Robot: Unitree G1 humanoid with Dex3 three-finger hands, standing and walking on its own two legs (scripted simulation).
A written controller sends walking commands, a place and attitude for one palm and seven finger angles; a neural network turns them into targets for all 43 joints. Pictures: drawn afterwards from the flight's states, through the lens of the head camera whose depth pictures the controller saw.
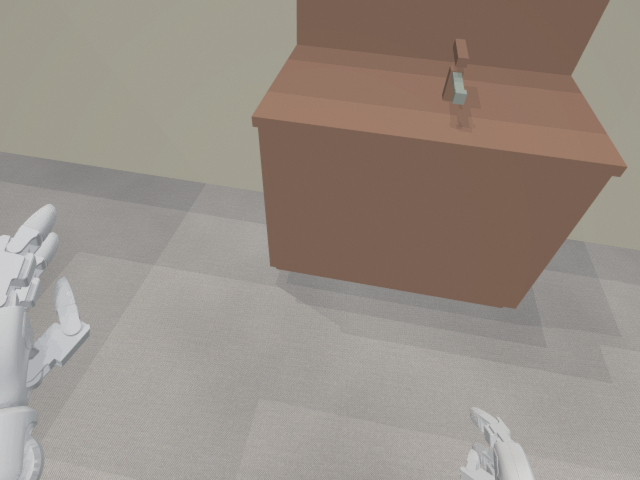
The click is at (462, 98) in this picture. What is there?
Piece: tap's lever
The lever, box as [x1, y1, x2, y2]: [452, 89, 466, 104]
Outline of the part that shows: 455,89 452,97 452,103 463,104 466,95 466,90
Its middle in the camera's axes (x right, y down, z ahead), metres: +0.35 -0.36 +0.97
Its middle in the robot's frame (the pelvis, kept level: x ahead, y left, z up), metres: +0.99 -0.28 +0.03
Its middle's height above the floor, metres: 0.81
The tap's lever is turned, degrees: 0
